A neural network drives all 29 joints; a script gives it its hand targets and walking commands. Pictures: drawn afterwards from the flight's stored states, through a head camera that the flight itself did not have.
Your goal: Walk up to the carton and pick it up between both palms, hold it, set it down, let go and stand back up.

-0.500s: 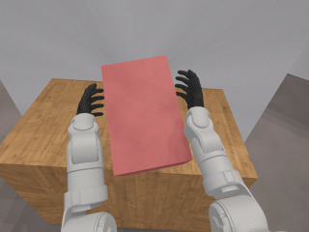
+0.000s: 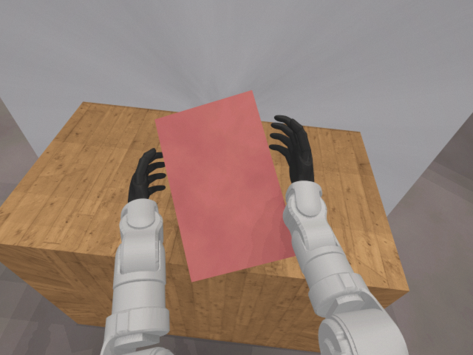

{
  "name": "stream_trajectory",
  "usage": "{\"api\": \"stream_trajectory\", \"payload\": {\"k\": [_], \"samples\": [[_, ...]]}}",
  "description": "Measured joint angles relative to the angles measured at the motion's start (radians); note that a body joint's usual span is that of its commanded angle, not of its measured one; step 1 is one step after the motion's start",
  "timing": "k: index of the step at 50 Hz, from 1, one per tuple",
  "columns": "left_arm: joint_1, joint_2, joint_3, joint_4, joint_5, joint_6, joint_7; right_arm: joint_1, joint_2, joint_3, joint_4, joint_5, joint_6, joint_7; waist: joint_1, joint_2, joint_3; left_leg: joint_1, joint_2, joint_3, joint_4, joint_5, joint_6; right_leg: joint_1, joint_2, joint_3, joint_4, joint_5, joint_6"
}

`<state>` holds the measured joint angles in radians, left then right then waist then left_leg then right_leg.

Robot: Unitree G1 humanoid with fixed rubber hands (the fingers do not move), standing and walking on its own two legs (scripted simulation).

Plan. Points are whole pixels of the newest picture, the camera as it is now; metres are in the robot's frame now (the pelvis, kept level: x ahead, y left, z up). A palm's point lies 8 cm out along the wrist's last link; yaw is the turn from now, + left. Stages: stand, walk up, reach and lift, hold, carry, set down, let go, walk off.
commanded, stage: set down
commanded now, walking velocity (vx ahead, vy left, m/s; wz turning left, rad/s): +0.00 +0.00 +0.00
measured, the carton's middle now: (229, 187) +0.40 +0.00 +0.04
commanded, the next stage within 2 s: none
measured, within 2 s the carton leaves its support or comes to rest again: neither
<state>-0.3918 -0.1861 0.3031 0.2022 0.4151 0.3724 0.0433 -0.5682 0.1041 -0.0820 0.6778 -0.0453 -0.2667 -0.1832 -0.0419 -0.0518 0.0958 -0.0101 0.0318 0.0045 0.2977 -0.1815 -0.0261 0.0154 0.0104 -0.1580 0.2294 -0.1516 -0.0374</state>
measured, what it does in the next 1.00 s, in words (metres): stands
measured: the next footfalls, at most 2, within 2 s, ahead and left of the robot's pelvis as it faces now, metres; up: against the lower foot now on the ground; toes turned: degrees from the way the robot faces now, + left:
none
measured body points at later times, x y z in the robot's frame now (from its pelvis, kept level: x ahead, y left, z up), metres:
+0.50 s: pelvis -0.02 +0.00 +0.00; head -0.02 +0.02 +0.45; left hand +0.34 +0.15 +0.08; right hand +0.38 -0.11 +0.13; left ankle -0.01 +0.13 -0.75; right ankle -0.01 -0.09 -0.75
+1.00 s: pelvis +0.00 -0.01 +0.00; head +0.01 +0.00 +0.45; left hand +0.37 +0.14 +0.06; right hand +0.42 -0.12 +0.12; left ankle -0.01 +0.13 -0.75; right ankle -0.01 -0.09 -0.75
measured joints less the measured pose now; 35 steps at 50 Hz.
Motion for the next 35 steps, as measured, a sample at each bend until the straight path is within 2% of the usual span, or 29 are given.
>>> {"api": "stream_trajectory", "payload": {"k": [6,14,21,29,35], "samples": [[-0.001,-0.006,0.001,-0.036,0.004,0.018,0.001,-0.015,-0.025,0.052,-0.010,0.042,0.011,-0.023,0.000,0.013,-0.016,-0.004,0.007,0.001,-0.002,-0.008,0.001,-0.004,0.008,0.001,-0.006,0.000,-0.003],[-0.031,-0.017,0.042,-0.011,0.023,0.043,-0.039,-0.063,-0.033,0.029,0.056,0.030,0.036,-0.016,0.012,0.005,0.002,0.010,0.005,0.001,-0.017,0.006,0.001,0.001,0.005,-0.001,-0.002,0.008,-0.004],[-0.065,-0.022,0.056,0.103,0.016,-0.004,0.005,-0.105,-0.012,-0.091,0.151,-0.032,0.007,0.034,0.041,0.006,-0.011,-0.025,0.002,0.012,-0.019,0.026,0.001,-0.047,0.000,0.010,0.017,0.020,-0.009],[-0.156,-0.030,0.119,0.292,0.012,-0.082,0.061,-0.203,-0.003,-0.276,0.278,-0.151,-0.003,0.094,0.073,0.018,-0.060,-0.070,0.003,0.031,-0.037,0.047,0.001,-0.116,0.000,0.027,0.036,0.027,-0.013],[-0.184,-0.045,0.187,0.361,0.030,-0.134,0.066,-0.243,-0.001,-0.338,0.327,-0.200,0.016,0.107,0.084,0.029,-0.087,-0.076,0.009,0.040,-0.049,0.044,-0.003,-0.132,0.007,0.035,0.038,0.019,-0.015]]}}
